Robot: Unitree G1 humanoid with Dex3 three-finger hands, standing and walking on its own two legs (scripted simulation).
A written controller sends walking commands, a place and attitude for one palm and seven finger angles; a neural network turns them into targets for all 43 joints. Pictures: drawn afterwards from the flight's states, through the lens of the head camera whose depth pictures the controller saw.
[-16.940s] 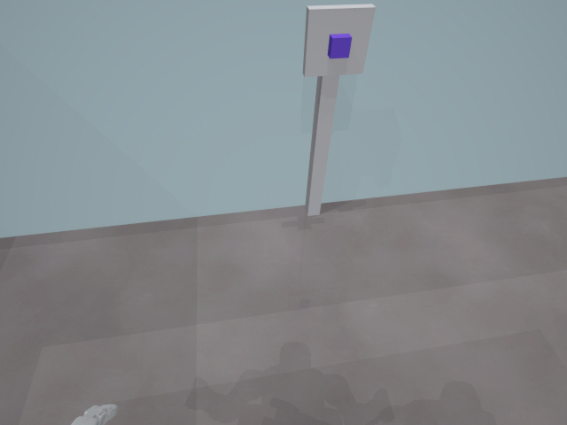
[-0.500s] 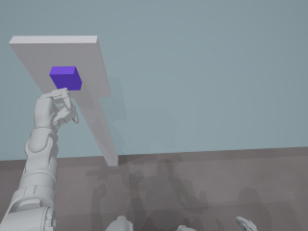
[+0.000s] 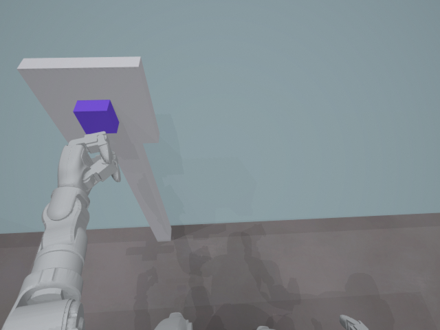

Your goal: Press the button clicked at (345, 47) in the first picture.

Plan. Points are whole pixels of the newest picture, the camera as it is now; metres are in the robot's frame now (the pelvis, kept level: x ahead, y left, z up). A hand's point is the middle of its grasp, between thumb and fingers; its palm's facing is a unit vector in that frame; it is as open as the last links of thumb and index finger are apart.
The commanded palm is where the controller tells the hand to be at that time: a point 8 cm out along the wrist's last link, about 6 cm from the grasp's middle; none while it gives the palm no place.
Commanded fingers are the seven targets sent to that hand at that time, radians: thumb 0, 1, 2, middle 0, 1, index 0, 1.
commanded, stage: aim a knuckle at the button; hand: left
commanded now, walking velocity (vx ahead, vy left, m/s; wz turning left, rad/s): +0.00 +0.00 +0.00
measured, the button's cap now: (98, 116) +0.49 +0.24 +0.10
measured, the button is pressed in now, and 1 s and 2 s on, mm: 0 0 0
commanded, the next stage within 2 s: press the button with the knuckle in 1.82 s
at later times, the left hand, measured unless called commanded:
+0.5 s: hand (114, 166) +0.39 +0.20 +0.06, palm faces +0.08 -1.00 +0.00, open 3.1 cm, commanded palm +0.36 +0.26 +0.07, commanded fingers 0.00 0.90 0.90 -1.30 -1.50 -1.30 -1.50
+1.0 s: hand (109, 164) +0.39 +0.20 +0.08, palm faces +0.10 -0.99 -0.02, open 3.1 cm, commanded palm +0.36 +0.26 +0.07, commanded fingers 0.00 0.90 0.90 -1.30 -1.50 -1.30 -1.50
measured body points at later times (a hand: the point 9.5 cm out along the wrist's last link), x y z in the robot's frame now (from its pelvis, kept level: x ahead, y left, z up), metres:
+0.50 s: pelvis +0.00 +0.00 +0.00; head +0.06 +0.00 +0.45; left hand +0.38 +0.25 +0.07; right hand +0.09 -0.26 -0.11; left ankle +0.04 +0.11 -0.69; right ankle -0.03 -0.11 -0.69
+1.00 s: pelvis +0.00 +0.00 +0.00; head +0.05 +0.00 +0.45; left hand +0.38 +0.26 +0.08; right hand +0.10 -0.26 -0.11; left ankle +0.04 +0.11 -0.69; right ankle -0.03 -0.11 -0.69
